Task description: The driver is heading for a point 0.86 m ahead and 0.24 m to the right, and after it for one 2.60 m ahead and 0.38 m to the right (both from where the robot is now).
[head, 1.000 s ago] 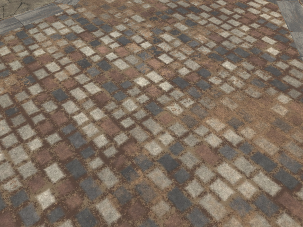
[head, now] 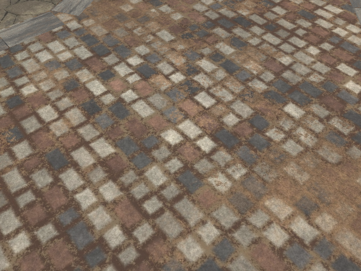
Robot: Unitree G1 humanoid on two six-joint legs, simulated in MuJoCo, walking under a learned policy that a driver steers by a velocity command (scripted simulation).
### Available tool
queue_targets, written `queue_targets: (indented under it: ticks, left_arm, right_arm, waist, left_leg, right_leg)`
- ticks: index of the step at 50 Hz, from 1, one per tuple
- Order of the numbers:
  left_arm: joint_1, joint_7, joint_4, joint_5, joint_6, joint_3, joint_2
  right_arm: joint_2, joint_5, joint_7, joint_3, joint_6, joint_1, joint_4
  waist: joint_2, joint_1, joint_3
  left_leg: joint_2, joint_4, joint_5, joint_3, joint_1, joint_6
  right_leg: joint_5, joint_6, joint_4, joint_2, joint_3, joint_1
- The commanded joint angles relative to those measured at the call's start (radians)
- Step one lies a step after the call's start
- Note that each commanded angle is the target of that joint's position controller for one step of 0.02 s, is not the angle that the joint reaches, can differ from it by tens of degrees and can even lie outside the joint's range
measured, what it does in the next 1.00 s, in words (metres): walks ahead, turning right: left foot, then right foot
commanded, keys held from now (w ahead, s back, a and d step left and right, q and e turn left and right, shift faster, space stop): w+e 0.76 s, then e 0.24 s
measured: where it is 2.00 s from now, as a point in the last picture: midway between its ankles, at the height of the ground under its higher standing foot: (231, 215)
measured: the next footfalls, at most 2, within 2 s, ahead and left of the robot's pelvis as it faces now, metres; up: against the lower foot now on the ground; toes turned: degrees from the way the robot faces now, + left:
left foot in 0.40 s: +0.42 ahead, +0.10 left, +0.00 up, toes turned -12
right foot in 0.92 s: +0.57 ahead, -0.19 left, +0.00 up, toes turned -35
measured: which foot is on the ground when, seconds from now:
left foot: up 0.00-0.38, down 0.40-0.92, up 0.94-1.00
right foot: down 0.00-0.40, up 0.42-0.90, down 0.92-1.00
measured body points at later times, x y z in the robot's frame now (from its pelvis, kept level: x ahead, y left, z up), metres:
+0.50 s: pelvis +0.29 +0.03 +0.00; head +0.32 +0.04 +0.44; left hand +0.34 +0.30 -0.15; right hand +0.40 -0.24 -0.11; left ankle +0.38 +0.11 -0.73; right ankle +0.12 -0.04 -0.65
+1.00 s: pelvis +0.49 -0.08 -0.02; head +0.53 -0.11 +0.43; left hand +0.78 +0.03 -0.12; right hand +0.37 -0.30 -0.16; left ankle +0.43 +0.11 -0.64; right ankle +0.54 -0.16 -0.73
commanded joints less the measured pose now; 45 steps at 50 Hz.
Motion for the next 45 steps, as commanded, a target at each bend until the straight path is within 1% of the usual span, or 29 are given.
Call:
queue_targets:
  ticks: [1,3,4,6,9,11,14,15,16,17,18,19,20,21,22,23,24,25,26,28,29,31,35,38,40,42,43,44,45]
  left_arm:
    - [0.098,0.009,0.001,-0.004,-0.028,-0.005,0.043]
    - [0.133,0.013,0.003,-0.007,-0.029,0.001,0.082]
    - [0.149,0.014,0.0,-0.008,-0.028,0.002,0.092]
    - [0.187,0.013,-0.003,-0.009,-0.023,0.0,0.091]
    - [0.252,0.012,-0.003,-0.008,-0.019,0.001,0.093]
    - [0.288,0.014,-0.004,-0.005,-0.016,0.003,0.098]
    - [0.313,0.02,-0.013,0.004,-0.009,0.009,0.111]
    - [0.308,0.024,-0.019,0.007,-0.007,0.013,0.119]
    - [0.29,0.028,-0.028,0.009,-0.006,0.017,0.129]
    - [0.256,0.03,-0.04,0.009,-0.005,0.023,0.144]
    - [0.227,0.027,-0.052,0.007,-0.007,0.029,0.161]
    - [0.206,0.019,-0.06,0.002,-0.011,0.031,0.164]
    - [0.195,0.012,-0.09,-0.01,-0.017,0.023,0.125]
    - [0.294,0.015,-0.128,-0.053,-0.014,0.0,0.004]
    - [0.303,0.021,-0.125,-0.031,-0.002,0.017,0.099]
    - [0.24,0.02,-0.122,-0.013,0.009,0.024,0.119]
    - [0.172,0.009,-0.132,-0.004,0.011,0.021,0.101]
    - [0.146,-0.001,-0.14,0.006,0.018,0.023,0.087]
    - [0.141,-0.011,-0.147,0.018,0.031,0.024,0.081]
    - [0.131,-0.025,-0.16,0.021,0.055,0.022,0.063]
    - [0.105,-0.03,-0.175,0.021,0.062,0.021,0.06]
    - [0.033,-0.041,-0.207,0.024,0.07,0.017,0.061]
    - [-0.117,-0.059,-0.268,0.02,0.068,0.004,0.059]
    - [-0.222,-0.071,-0.309,0.02,0.064,-0.009,0.051]
    - [-0.257,-0.073,-0.326,0.025,0.06,-0.013,0.049]
    - [-0.242,-0.067,-0.329,0.034,0.055,-0.01,0.058]
    - [-0.201,-0.062,-0.32,0.038,0.053,-0.005,0.069]
    - [-0.121,-0.056,-0.3,0.04,0.047,0.004,0.086]
    - [-0.001,-0.045,-0.264,0.046,0.035,0.017,0.107]
  right_arm:
    - [-0.029,-0.015,0.011,-0.011,0.015,0.077,-0.04]
    - [-0.038,-0.016,0.014,-0.012,0.027,-0.002,-0.077]
    - [-0.047,-0.015,0.015,-0.012,0.031,-0.058,-0.101]
    - [-0.061,-0.008,0.016,-0.013,0.034,-0.169,-0.145]
    - [-0.061,0.0,0.018,-0.009,0.034,-0.29,-0.193]
    - [-0.065,0.004,0.019,-0.006,0.032,-0.354,-0.221]
    - [-0.075,0.011,0.019,-0.002,0.024,-0.435,-0.268]
    - [-0.084,0.013,0.019,-0.003,0.019,-0.442,-0.28]
    - [-0.095,0.015,0.018,-0.005,0.013,-0.425,-0.285]
    - [-0.108,0.017,0.015,-0.009,0.006,-0.377,-0.279]
    - [-0.129,0.018,0.009,-0.019,-0.001,-0.29,-0.258]
    - [-0.157,0.013,-0.002,-0.033,-0.013,-0.144,-0.216]
    - [-0.222,-0.012,-0.017,-0.051,-0.025,0.015,-0.198]
    - [-0.322,-0.044,-0.021,-0.072,-0.019,0.076,-0.209]
    - [-0.276,-0.024,-0.016,-0.07,0.0,0.023,-0.212]
    - [-0.179,-0.017,-0.014,-0.046,0.004,-0.067,-0.232]
    - [-0.124,-0.011,-0.01,-0.031,-0.001,-0.11,-0.231]
    - [-0.11,-0.011,-0.012,-0.026,-0.006,-0.11,-0.22]
    - [-0.1,-0.006,-0.015,-0.022,-0.011,-0.095,-0.204]
    - [-0.101,0.005,-0.012,-0.023,-0.029,-0.053,-0.182]
    - [-0.108,0.011,-0.009,-0.025,-0.037,-0.038,-0.175]
    - [-0.121,0.014,-0.007,-0.029,-0.044,-0.013,-0.168]
    - [-0.129,0.009,-0.005,-0.029,-0.042,0.026,-0.153]
    - [-0.158,0.01,-0.01,-0.035,-0.039,0.056,-0.146]
    - [-0.172,0.013,-0.017,-0.038,-0.029,0.071,-0.137]
    - [-0.193,0.016,-0.027,-0.042,-0.013,0.091,-0.127]
    - [-0.21,0.018,-0.032,-0.047,-0.005,0.092,-0.125]
    - [-0.225,0.02,-0.036,-0.051,0.006,0.088,-0.126]
    - [-0.231,0.028,-0.036,-0.053,0.016,0.077,-0.133]
  waist:
    - [-0.033,-0.037,-0.023]
    - [-0.038,-0.035,-0.001]
    - [-0.042,-0.024,0.013]
    - [-0.051,0.003,0.033]
    - [-0.071,0.046,0.024]
    - [-0.082,0.07,0.013]
    - [-0.095,0.094,0.015]
    - [-0.101,0.09,0.013]
    - [-0.106,0.073,0.008]
    - [-0.112,0.043,-0.005]
    - [-0.111,0.004,-0.044]
    - [-0.067,-0.061,-0.124]
    - [0.004,-0.119,-0.254]
    - [0.226,-0.078,-0.405]
    - [0.213,-0.048,-0.407]
    - [0.086,-0.022,-0.237]
    - [0.017,-0.02,-0.139]
    - [0.039,-0.007,-0.097]
    - [0.07,0.01,-0.075]
    - [0.082,0.023,-0.076]
    - [0.08,0.026,-0.071]
    - [0.071,0.023,-0.057]
    - [0.063,0.002,-0.014]
    - [0.068,-0.023,0.009]
    - [0.059,-0.028,0.029]
    - [0.078,-0.022,0.003]
    - [0.097,-0.007,-0.027]
    - [0.103,0.023,-0.073]
    - [0.081,0.074,-0.146]
  left_leg:
    - [0.064,-0.06,0.037,-0.028,-0.128,-0.032]
    - [0.071,-0.142,0.077,-0.008,-0.177,-0.064]
    - [0.074,-0.192,0.114,0.0,-0.21,-0.079]
    - [0.072,-0.306,0.19,0.011,-0.257,-0.103]
    - [0.048,-0.438,0.279,0.02,-0.269,-0.117]
    - [0.032,-0.49,0.295,0.019,-0.28,-0.118]
    - [0.012,-0.558,0.264,0.014,-0.285,-0.11]
    - [0.008,-0.586,0.246,0.007,-0.267,-0.103]
    - [0.002,-0.622,0.224,0.0,-0.219,-0.093]
    - [-0.013,-0.663,0.191,0.001,-0.128,-0.081]
    - [-0.04,-0.696,0.158,0.012,0.008,-0.066]
    - [-0.044,-0.756,0.191,0.018,0.203,-0.043]
    - [0.121,-0.768,0.082,-0.135,0.449,-0.001]
    - [0.425,-0.812,0.04,-0.555,0.738,0.096]
    - [0.441,-0.906,-0.075,-0.747,0.666,0.141]
    - [0.392,-0.924,-0.127,-0.586,0.514,0.115]
    - [0.333,-0.948,-0.041,-0.427,0.386,0.09]
    - [0.291,-0.97,0.056,-0.317,0.316,0.063]
    - [0.259,-0.986,0.128,-0.235,0.266,0.046]
    - [0.247,-0.999,0.263,-0.151,0.249,0.043]
    - [0.249,-1.008,0.31,-0.114,0.255,0.047]
    - [0.253,-1.027,0.352,-0.052,0.271,0.055]
    - [0.225,-1.046,0.393,0.074,0.28,0.05]
    - [0.23,-1.049,0.419,0.142,0.298,0.038]
    - [0.235,-0.996,0.59,0.19,0.338,0.027]
    - [0.236,-0.889,0.84,0.226,0.396,0.008]
    - [0.234,-0.807,0.965,0.237,0.417,-0.002]
    - [0.23,-0.681,1.022,0.242,0.425,-0.007]
    - [0.219,-0.493,0.944,0.249,0.386,-0.024]
  right_leg:
    - [0.163,-0.128,-0.275,-0.279,0.358,0.085]
    - [0.173,-0.133,-0.296,-0.261,0.328,0.072]
    - [0.168,-0.133,-0.308,-0.256,0.326,0.074]
    - [0.191,-0.122,-0.316,-0.24,0.323,0.094]
    - [0.281,-0.098,-0.282,-0.224,0.319,0.156]
    - [0.334,-0.098,-0.248,-0.226,0.33,0.213]
    - [0.397,-0.104,-0.192,-0.241,0.363,0.287]
    - [0.418,-0.099,-0.171,-0.248,0.377,0.303]
    - [0.44,-0.086,-0.147,-0.252,0.387,0.304]
    - [0.484,-0.066,-0.111,-0.249,0.386,0.28]
    - [0.574,-0.046,-0.032,-0.234,0.38,0.251]
    - [0.595,-0.024,0.137,-0.184,0.342,0.209]
    - [0.384,-0.006,0.386,-0.122,0.304,0.062]
    - [-0.276,0.031,0.701,0.024,0.195,-0.258]
    - [-0.351,0.019,0.838,-0.017,0.206,-0.36]
    - [-0.252,0.019,0.861,-0.078,0.209,-0.388]
    - [-0.179,0.025,0.817,-0.112,0.202,-0.371]
    - [-0.15,0.032,0.781,-0.135,0.198,-0.346]
    - [-0.138,0.04,0.756,-0.15,0.193,-0.322]
    - [-0.116,0.048,0.748,-0.153,0.177,-0.317]
    - [-0.097,0.052,0.742,-0.158,0.173,-0.343]
    - [-0.036,0.06,0.716,-0.172,0.163,-0.408]
    - [0.107,0.075,0.522,-0.173,0.124,-0.441]
    - [0.164,0.061,0.343,-0.165,0.064,-0.379]
    - [0.137,0.046,0.25,-0.144,0.02,-0.336]
    - [0.072,0.024,0.198,-0.097,-0.02,-0.272]
    - [0.03,0.008,0.18,-0.062,-0.034,-0.218]
    - [0.008,-0.011,0.146,-0.028,-0.035,-0.137]
    - [0.068,-0.034,0.064,0.0,-0.018,0.009]
Velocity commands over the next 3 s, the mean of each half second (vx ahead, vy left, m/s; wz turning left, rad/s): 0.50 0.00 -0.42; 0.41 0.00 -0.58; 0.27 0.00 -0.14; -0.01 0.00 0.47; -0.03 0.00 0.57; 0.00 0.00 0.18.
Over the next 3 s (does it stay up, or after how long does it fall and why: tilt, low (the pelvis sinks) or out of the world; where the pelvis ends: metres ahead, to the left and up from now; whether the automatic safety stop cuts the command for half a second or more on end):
stays up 0.60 -0.11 0.01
